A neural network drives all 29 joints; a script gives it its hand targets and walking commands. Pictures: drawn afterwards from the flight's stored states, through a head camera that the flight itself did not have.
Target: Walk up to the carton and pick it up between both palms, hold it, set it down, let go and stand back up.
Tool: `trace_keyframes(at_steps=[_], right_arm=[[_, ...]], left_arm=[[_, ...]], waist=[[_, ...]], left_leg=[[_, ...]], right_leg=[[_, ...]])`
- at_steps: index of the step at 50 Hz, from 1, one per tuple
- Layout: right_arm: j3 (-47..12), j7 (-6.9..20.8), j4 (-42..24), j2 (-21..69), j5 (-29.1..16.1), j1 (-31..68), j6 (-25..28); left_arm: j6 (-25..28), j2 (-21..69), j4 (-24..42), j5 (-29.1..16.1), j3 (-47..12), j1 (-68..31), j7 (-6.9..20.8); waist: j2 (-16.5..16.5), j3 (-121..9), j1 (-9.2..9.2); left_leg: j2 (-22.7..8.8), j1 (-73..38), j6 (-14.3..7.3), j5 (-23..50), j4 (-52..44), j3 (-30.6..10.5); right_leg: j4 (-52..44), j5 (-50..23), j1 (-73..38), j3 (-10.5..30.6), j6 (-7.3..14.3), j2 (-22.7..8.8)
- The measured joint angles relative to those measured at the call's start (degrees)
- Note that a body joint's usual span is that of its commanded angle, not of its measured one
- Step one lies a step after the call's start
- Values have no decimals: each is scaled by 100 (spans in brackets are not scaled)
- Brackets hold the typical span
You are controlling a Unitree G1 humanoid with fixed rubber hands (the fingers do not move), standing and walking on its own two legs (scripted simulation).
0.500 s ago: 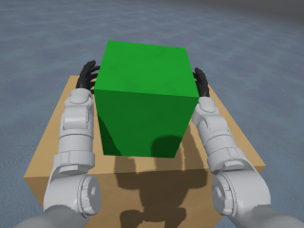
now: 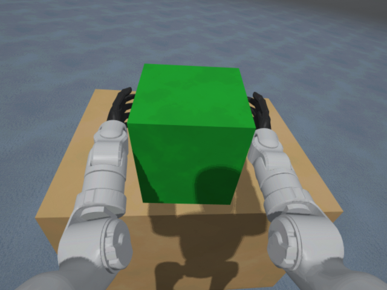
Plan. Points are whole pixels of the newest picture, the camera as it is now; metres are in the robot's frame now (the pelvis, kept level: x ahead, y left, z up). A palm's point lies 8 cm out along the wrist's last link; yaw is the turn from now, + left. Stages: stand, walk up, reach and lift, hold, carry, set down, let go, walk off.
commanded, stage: set down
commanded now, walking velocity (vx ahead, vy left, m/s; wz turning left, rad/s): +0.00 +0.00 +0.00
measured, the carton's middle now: (189, 137) +0.41 +0.02 +0.14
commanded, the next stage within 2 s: none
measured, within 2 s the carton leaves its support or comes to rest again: rests again in 1.78 s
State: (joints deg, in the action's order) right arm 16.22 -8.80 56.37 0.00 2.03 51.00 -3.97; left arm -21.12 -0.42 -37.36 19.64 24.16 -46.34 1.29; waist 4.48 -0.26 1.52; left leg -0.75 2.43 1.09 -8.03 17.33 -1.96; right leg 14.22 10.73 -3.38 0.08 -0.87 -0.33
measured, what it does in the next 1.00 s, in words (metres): stands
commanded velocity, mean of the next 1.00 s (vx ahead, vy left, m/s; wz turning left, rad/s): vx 0.00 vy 0.00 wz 0.00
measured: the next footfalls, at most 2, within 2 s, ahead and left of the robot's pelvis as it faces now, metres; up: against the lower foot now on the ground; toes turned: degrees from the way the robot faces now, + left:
none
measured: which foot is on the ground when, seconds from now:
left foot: down 0.00-1.00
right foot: down 0.00-1.00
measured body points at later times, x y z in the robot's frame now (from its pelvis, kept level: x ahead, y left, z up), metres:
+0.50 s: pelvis +0.01 +0.00 +0.00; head -0.02 +0.03 +0.45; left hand +0.42 +0.17 +0.15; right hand +0.42 -0.13 +0.16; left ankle +0.03 +0.13 -0.75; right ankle -0.02 -0.13 -0.75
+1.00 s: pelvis +0.02 +0.00 +0.00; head +0.02 +0.03 +0.45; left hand +0.44 +0.17 +0.11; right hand +0.43 -0.13 +0.12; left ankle +0.03 +0.13 -0.75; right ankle -0.02 -0.12 -0.75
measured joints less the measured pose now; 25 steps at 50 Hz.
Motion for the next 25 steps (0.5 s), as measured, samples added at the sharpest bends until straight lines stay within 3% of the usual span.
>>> trace_keyframes(at_steps=[25], right_arm=[[675, 123, -87, 251, 679, -316, 503]], left_arm=[[664, 38, -501, -152, 52, 45, -59]], waist=[[-62, -59, -192]], left_leg=[[-37, 334, -21, -4, -41, 208]], right_leg=[[2, -10, 392, 2, -11, -25]])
